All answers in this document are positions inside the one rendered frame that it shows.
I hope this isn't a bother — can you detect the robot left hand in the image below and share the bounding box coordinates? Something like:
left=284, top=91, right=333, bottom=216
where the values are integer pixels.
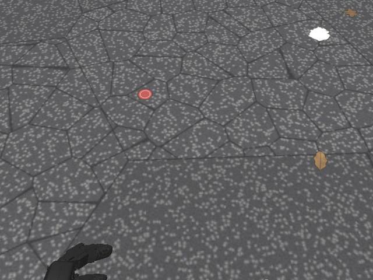
left=44, top=243, right=112, bottom=280

